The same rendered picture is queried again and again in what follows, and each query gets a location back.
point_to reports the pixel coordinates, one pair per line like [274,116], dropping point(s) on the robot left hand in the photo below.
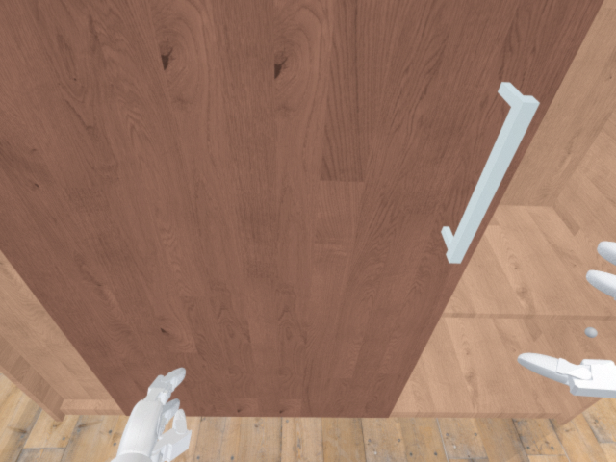
[148,420]

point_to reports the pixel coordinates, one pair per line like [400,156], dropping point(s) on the handle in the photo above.
[523,108]

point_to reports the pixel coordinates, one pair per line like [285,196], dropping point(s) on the robot right hand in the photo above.
[593,377]

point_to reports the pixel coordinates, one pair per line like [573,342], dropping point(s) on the wardrobe door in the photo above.
[254,190]
[30,330]

